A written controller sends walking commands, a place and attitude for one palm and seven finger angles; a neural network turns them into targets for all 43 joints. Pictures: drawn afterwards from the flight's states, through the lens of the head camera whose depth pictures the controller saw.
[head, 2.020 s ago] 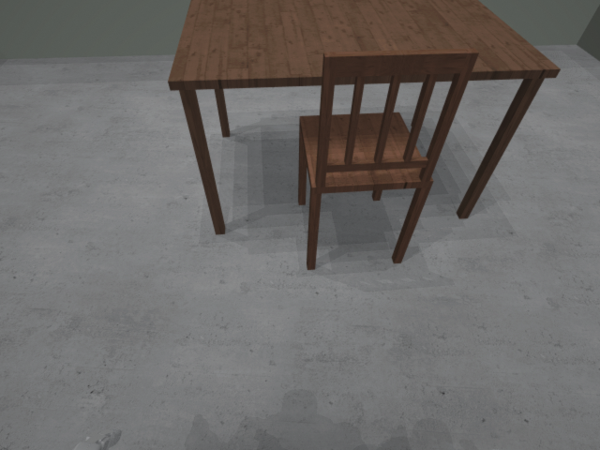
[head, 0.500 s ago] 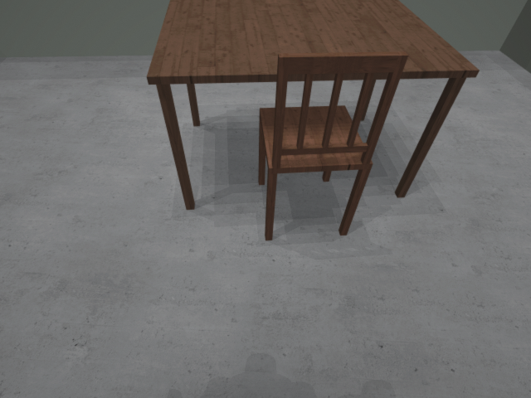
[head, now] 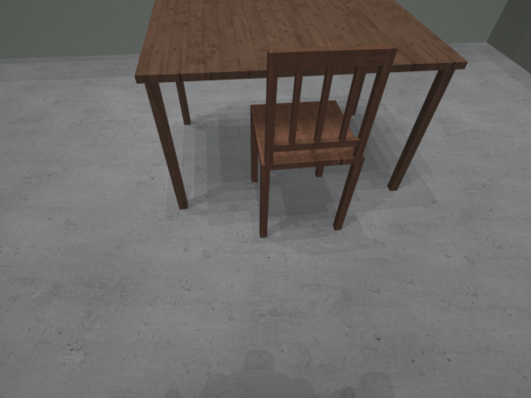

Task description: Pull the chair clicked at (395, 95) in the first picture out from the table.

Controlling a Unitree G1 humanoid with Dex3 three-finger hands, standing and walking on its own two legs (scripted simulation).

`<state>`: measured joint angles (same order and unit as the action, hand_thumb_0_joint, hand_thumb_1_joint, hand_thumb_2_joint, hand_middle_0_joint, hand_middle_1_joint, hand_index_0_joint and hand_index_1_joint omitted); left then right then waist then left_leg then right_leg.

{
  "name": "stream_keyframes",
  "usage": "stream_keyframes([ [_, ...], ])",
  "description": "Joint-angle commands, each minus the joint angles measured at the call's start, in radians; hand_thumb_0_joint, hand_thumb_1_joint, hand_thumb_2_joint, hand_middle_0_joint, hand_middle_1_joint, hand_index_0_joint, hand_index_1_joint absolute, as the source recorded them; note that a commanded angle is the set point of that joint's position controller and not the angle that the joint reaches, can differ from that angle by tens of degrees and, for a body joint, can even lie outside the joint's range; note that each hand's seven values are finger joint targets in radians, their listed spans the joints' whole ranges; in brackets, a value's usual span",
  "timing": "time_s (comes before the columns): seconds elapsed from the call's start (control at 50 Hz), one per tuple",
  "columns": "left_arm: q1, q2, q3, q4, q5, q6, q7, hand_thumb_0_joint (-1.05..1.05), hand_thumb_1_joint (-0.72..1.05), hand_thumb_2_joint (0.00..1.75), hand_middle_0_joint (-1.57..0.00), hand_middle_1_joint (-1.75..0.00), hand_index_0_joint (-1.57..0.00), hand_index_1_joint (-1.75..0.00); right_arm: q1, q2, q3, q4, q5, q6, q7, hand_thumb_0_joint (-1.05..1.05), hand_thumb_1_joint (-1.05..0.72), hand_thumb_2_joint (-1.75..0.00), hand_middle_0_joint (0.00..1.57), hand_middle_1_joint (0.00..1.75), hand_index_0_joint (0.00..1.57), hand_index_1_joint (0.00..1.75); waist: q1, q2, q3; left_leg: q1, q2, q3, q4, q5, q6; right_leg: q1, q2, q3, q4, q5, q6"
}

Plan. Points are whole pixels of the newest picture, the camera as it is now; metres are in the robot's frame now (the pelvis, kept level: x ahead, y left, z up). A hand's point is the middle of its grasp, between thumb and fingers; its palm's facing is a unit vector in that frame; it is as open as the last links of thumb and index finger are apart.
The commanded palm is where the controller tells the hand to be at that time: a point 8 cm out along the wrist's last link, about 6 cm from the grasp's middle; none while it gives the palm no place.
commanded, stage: walk to a spot facing it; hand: left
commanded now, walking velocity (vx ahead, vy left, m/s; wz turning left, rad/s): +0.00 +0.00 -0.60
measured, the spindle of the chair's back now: (322, 107) +0.97 -0.11 -0.09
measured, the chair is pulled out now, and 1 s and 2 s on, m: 0.00 0.00 0.00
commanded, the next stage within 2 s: none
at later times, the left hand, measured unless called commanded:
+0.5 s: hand out of the picture +0.03 +0.15 -0.16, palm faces -0.16 -0.95 -0.25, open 7.3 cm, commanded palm none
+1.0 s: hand out of the picture +0.15 +0.20 -0.17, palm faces -0.46 -0.86 -0.23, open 7.3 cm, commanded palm none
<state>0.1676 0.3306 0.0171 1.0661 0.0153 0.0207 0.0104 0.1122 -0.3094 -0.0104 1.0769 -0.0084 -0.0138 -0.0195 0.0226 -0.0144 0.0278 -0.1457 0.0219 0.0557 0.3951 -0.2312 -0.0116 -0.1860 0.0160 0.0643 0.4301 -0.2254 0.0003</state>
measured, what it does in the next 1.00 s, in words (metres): steps on the spot, turning right: left foot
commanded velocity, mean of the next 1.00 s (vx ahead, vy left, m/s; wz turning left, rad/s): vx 0.02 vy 0.00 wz -0.60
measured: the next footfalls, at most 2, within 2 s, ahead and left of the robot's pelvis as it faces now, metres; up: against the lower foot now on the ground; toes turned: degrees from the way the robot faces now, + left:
left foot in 0.78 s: +0.06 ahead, +0.11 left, +0.00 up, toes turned -28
right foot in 1.28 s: -0.06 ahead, -0.15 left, +0.00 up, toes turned -52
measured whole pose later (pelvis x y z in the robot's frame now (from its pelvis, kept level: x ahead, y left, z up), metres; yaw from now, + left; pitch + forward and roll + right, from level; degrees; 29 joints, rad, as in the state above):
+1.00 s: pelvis -0.02 +0.03 +0.00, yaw -34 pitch +0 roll -1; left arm 0.26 0.30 0.11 0.91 0.03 0.07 -0.02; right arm 0.23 -0.18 -0.02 0.89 -0.02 0.00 -0.03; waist 0.04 -0.07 0.02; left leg -0.17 0.04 0.09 0.44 -0.27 0.02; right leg -0.56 0.01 0.05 1.17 -0.33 0.08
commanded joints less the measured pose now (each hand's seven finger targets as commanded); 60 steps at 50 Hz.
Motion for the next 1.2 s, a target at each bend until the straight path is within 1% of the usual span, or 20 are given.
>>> stream_keyframes([
  [0.0,0.028,0.101,0.031,-0.097,0.002,0.007,-0.003,0.0,0.9,0.9,-0.2,-0.3,-0.2,-0.3,0.063,-0.141,-0.043,-0.078,-0.004,0.005,-0.017,0.0,-0.9,-0.9,0.2,0.3,0.2,0.3,-0.025,0.069,-0.026,0.051,0.18,-0.09,-0.026,0.178,0.048,-0.127,-0.057,0.063,0.094,0.202,-0.01],
  [0.1,0.081,0.052,0.047,-0.149,0.005,0.025,-0.015,0.0,0.9,0.9,-0.2,-0.3,-0.2,-0.3,0.033,-0.152,-0.072,-0.143,-0.009,0.006,-0.013,0.0,-0.9,-0.9,0.2,0.3,0.2,0.3,0.0,0.199,-0.011,-0.028,0.332,-0.113,-0.049,0.269,0.161,-0.174,-0.035,-0.042,0.385,-0.241,0.013],
  [0.16,0.203,0.054,0.063,-0.138,0.01,0.015,-0.021,0.0,0.9,0.9,-0.2,-0.3,-0.2,-0.3,-0.012,-0.136,-0.078,-0.174,-0.008,0.015,-0.009,0.0,-0.9,-0.9,0.2,0.3,0.2,0.3,0.063,0.085,-0.036,-0.145,0.259,0.014,0.179,0.161,0.077,0.0,-0.052,-0.053,0.163,-0.018,0.004],
  [0.18,0.236,0.122,0.08,-0.138,0.021,-0.002,-0.011,0.0,0.9,0.9,-0.2,-0.3,-0.2,-0.3,0.005,-0.075,-0.073,-0.192,-0.002,0.026,-0.006,0.0,-0.9,-0.9,0.2,0.3,0.2,0.3,0.071,-0.18,-0.033,-0.267,0.119,0.093,0.435,-0.105,-0.008,0.037,-0.195,0.2,-0.06,0.127,-0.04],
  [0.2,0.234,0.197,0.089,-0.153,0.016,-0.01,0.002,0.0,0.9,0.9,-0.2,-0.3,-0.2,-0.3,-0.006,-0.019,-0.059,-0.23,0.0,0.03,-0.002,0.0,-0.9,-0.9,0.2,0.3,0.2,0.3,0.057,-0.337,-0.014,-0.41,0.01,0.034,0.639,-0.377,-0.043,0.001,-0.384,0.528,-0.169,0.31,-0.141],
  [0.22,0.234,0.175,0.091,-0.156,0.007,-0.006,0.012,0.0,0.9,0.9,-0.2,-0.3,-0.2,-0.3,-0.009,-0.049,-0.065,-0.221,-0.002,0.034,-0.007,0.0,-0.9,-0.9,0.2,0.3,0.2,0.3,0.055,-0.224,-0.039,-0.395,0.028,-0.079,0.709,-0.337,-0.026,0.011,-0.36,0.481,-0.163,0.265,-0.181],
  [0.3,0.138,0.083,0.081,-0.192,-0.002,-0.018,0.01,0.0,0.9,0.9,-0.2,-0.3,-0.2,-0.3,0.027,-0.025,-0.071,-0.184,-0.006,0.028,-0.001,0.0,-0.9,-0.9,0.2,0.3,0.2,0.3,-0.001,-0.054,-0.04,-0.405,0.057,-0.092,0.751,-0.127,-0.044,0.0,-0.231,0.334,-0.116,0.236,-0.166],
  [0.46,0.217,0.056,0.092,-0.18,0.002,-0.018,0.007,0.0,0.9,0.9,-0.2,-0.3,-0.2,-0.3,0.005,-0.006,-0.074,-0.206,-0.009,0.032,-0.01,0.0,-0.9,-0.9,0.2,0.3,0.2,0.3,0.025,-0.11,-0.091,-0.44,0.03,-0.102,0.67,-0.105,-0.066,0.09,-0.181,0.37,-0.11,0.211,-0.147],
  [0.58,0.22,0.073,0.102,-0.188,0.011,-0.01,0.009,0.0,0.9,0.9,-0.2,-0.3,-0.2,-0.3,-0.04,0.004,-0.067,-0.245,-0.002,0.021,-0.015,0.0,-0.9,-0.9,0.2,0.3,0.2,0.3,0.047,-0.116,-0.103,-0.355,-0.004,-0.103,0.467,-0.173,-0.057,0.074,-0.174,0.455,-0.094,0.267,-0.189],
  [0.66,0.156,0.094,0.108,-0.215,0.016,-0.001,0.01,0.0,0.9,0.9,-0.2,-0.3,-0.2,-0.3,0.015,0.008,-0.068,-0.255,0.012,0.012,-0.018,0.0,-0.9,-0.9,0.2,0.3,0.2,0.3,0.023,-0.16,-0.105,-0.211,-0.037,-0.107,0.274,-0.184,-0.032,-0.016,-0.157,0.496,-0.084,0.297,-0.17],
  [0.72,0.086,0.085,0.106,-0.242,0.007,0.009,0.005,0.0,0.9,0.9,-0.2,-0.3,-0.2,-0.3,0.149,-0.015,-0.072,-0.23,0.013,-0.001,-0.027,0.0,-0.9,-0.9,0.2,0.3,0.2,0.3,-0.041,-0.126,-0.127,0.086,-0.029,-0.107,0.0,-0.023,-0.004,-0.206,-0.065,0.441,-0.022,0.13,-0.078],
  [0.74,0.084,0.035,0.098,-0.259,0.002,0.011,0.0,0.0,0.9,0.9,-0.2,-0.3,-0.2,-0.3,0.186,-0.075,-0.082,-0.228,0.007,-0.011,-0.034,0.0,-0.9,-0.9,0.2,0.3,0.2,0.3,-0.062,0.031,-0.139,0.209,0.131,-0.262,-0.123,-0.096,0.038,-0.353,0.044,0.324,0.106,-0.054,-0.028],
  [0.76,0.114,-0.001,0.091,-0.268,-0.001,0.008,-0.01,0.0,0.9,0.9,-0.2,-0.3,-0.2,-0.3,0.141,-0.159,-0.097,-0.256,0.002,-0.006,-0.031,0.0,-0.9,-0.9,0.2,0.3,0.2,0.3,-0.036,0.301,-0.107,0.204,0.366,-0.499,-0.191,-0.101,0.099,-0.497,0.135,0.14,0.355,-0.308,0.023],
  [0.78,0.077,0.04,0.104,-0.27,0.016,0.007,-0.011,0.0,0.9,0.9,-0.2,-0.3,-0.2,-0.3,0.115,-0.151,-0.09,-0.278,-0.004,0.0,-0.028,0.0,-0.9,-0.9,0.2,0.3,0.2,0.3,-0.041,0.208,-0.037,0.039,0.45,-0.531,-0.191,-0.06,0.167,-0.485,0.06,0.067,0.548,-0.315,0.051],
  [0.8,0.118,0.055,0.115,-0.259,0.023,0.007,-0.02,0.0,0.9,0.9,-0.2,-0.3,-0.2,-0.3,0.054,-0.105,-0.072,-0.303,-0.012,0.0,-0.026,0.0,-0.9,-0.9,0.2,0.3,0.2,0.3,0.005,0.138,-0.023,-0.06,0.398,-0.445,-0.19,-0.045,0.188,-0.432,0.031,0.052,0.674,-0.241,0.064],
  [0.82,0.127,0.052,0.118,-0.224,0.03,0.014,-0.026,0.0,0.9,0.9,-0.2,-0.3,-0.2,-0.3,0.017,-0.057,-0.061,-0.295,-0.015,-0.006,-0.027,0.0,-0.9,-0.9,0.2,0.3,0.2,0.3,0.024,0.142,0.0,-0.091,0.304,-0.332,-0.16,0.057,0.15,-0.416,0.03,0.048,0.738,-0.175,0.068],
  [0.88,0.145,0.01,0.101,-0.215,0.018,0.029,-0.041,0.0,0.9,0.9,-0.2,-0.3,-0.2,-0.3,0.035,-0.04,-0.049,-0.29,-0.012,-0.012,-0.029,0.0,-0.9,-0.9,0.2,0.3,0.2,0.3,0.028,0.169,0.008,-0.077,0.212,-0.132,-0.115,0.202,0.113,-0.426,0.013,-0.005,0.831,-0.099,0.075],
  [0.96,0.061,-0.003,0.087,-0.232,0.013,0.031,-0.047,0.0,0.9,0.9,-0.2,-0.3,-0.2,-0.3,0.184,-0.049,-0.054,-0.24,-0.011,-0.017,-0.029,0.0,-0.9,-0.9,0.2,0.3,0.2,0.3,-0.03,0.165,0.002,0.069,0.248,-0.119,-0.098,0.278,0.144,-0.483,-0.025,-0.038,0.74,-0.104,0.088],
  [1.06,-0.065,-0.019,0.074,-0.27,0.015,0.026,-0.068,0.0,0.9,0.9,-0.2,-0.3,-0.2,-0.3,0.284,-0.078,-0.074,-0.193,-0.017,-0.03,-0.018,0.0,-0.9,-0.9,0.2,0.3,0.2,0.3,-0.083,0.175,0.043,0.11,0.321,-0.137,-0.18,-0.075,0.175,-0.489,-0.083,-0.088,0.53,-0.146,0.067],
  [1.18,-0.094,-0.061,0.063,-0.279,0.012,0.0,-0.077,0.0,0.9,0.9,-0.2,-0.3,-0.2,-0.3,0.294,-0.104,-0.086,-0.158,-0.028,-0.035,-0.002,0.0,-0.9,-0.9,0.2,0.3,0.2,0.3,-0.076,0.208,0.029,0.042,0.353,-0.006,-0.127,-0.08,0.136,-0.278,-0.065,-0.165,0.257,-0.189,0.021],
])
